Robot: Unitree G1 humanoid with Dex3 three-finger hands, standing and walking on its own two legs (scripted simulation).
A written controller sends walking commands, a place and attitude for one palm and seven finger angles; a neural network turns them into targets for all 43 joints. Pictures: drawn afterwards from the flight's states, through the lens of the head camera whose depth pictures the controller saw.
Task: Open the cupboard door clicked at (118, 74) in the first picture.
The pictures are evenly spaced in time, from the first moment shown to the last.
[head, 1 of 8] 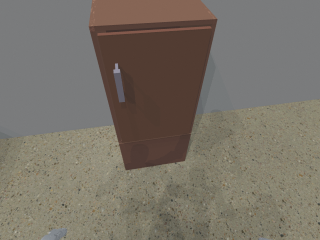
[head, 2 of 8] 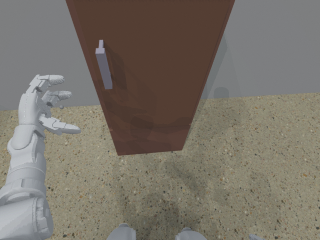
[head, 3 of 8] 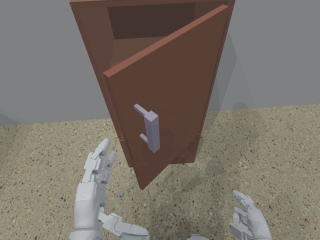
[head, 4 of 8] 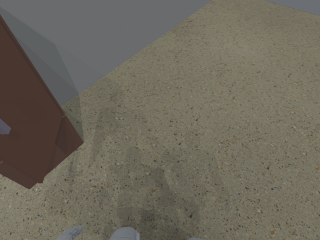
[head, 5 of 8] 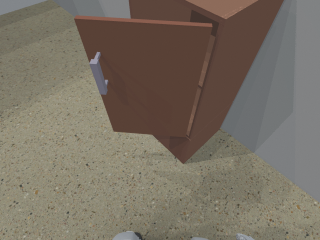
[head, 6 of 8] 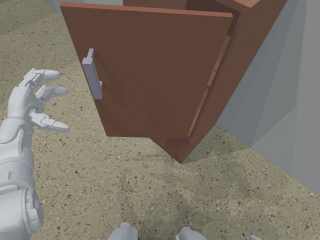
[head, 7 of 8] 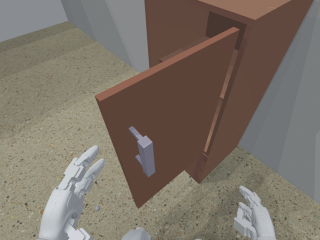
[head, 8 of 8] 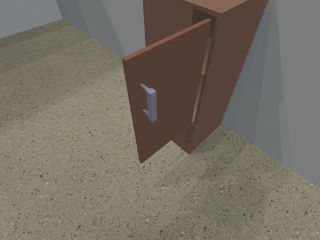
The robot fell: no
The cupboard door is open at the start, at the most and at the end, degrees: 0 90 88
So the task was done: yes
